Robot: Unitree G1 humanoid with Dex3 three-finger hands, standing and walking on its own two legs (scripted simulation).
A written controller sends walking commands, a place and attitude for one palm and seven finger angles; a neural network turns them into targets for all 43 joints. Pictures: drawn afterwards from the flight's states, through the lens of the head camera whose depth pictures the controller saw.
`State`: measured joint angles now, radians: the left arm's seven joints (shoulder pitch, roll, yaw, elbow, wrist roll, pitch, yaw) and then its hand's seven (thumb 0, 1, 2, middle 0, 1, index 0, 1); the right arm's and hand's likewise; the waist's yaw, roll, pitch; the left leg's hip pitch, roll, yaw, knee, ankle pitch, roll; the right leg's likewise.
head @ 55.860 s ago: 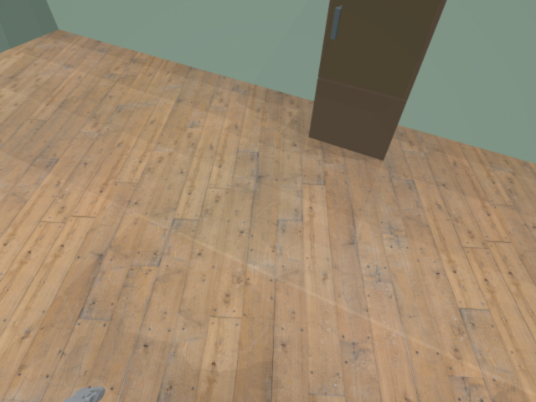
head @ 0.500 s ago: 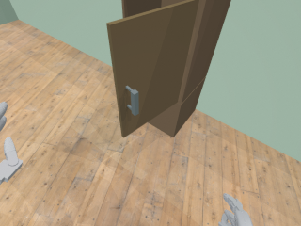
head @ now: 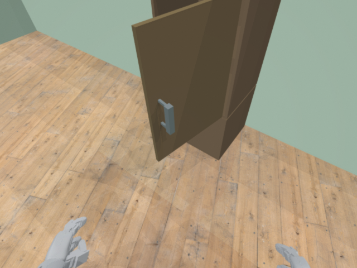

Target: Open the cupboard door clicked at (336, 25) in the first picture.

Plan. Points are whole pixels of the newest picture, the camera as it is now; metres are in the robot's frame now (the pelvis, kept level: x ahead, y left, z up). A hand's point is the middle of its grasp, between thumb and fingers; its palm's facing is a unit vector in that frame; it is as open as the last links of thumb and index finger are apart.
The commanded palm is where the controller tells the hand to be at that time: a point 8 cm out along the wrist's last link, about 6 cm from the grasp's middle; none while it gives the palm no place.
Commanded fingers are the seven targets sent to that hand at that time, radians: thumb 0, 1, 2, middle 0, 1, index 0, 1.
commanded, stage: let the arm hang, fingers relaxed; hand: left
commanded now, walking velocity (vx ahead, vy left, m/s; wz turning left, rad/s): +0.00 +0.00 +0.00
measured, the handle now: (165, 116) +0.61 +0.08 -0.06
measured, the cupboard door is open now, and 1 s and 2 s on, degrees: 78 78 78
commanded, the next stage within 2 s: look to check the result in 0.92 s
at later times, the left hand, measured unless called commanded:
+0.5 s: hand out of the picture -0.01 +0.20 -0.16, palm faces +0.02 -0.96 -0.29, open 7.3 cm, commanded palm none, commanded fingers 0.00 0.90 0.90 -0.20 -0.30 -0.20 -0.30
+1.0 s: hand out of the picture +0.08 +0.18 -0.15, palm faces +0.02 -0.97 -0.25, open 7.3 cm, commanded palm none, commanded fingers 0.00 0.90 0.90 -0.20 -0.30 -0.20 -0.30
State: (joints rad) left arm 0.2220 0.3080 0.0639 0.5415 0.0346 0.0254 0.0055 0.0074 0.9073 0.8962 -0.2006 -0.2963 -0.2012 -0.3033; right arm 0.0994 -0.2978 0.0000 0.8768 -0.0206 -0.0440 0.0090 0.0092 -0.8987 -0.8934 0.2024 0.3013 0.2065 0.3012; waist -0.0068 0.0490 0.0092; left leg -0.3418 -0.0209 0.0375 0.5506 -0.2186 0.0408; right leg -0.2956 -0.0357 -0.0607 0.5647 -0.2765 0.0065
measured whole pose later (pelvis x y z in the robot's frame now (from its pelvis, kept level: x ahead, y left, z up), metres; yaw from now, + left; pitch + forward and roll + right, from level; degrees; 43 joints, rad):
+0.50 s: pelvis +0.01 -0.02 +0.01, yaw +1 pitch -1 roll +0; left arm 0.25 0.26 0.01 1.17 0.01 0.01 0.02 0.01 0.92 0.90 -0.20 -0.30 -0.20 -0.30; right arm 0.22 -0.21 0.00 1.14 -0.02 0.01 -0.02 0.01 -0.90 -0.89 0.20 0.30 0.20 0.30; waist 0.00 0.02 0.07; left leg -0.23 0.00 0.01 0.42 -0.17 0.01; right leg -0.17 -0.01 -0.09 0.41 -0.22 -0.02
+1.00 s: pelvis +0.03 -0.03 +0.02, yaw +1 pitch -2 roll +0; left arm 0.15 0.22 0.01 1.13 0.01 -0.01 0.01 0.01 0.91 0.90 -0.21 -0.30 -0.21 -0.30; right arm 0.17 -0.24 0.00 1.15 -0.02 -0.01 -0.02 0.00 -0.90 -0.89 0.20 0.30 0.20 0.30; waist -0.01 0.01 0.04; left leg -0.16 0.00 0.01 0.35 -0.16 0.00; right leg -0.11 0.00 -0.09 0.36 -0.23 -0.03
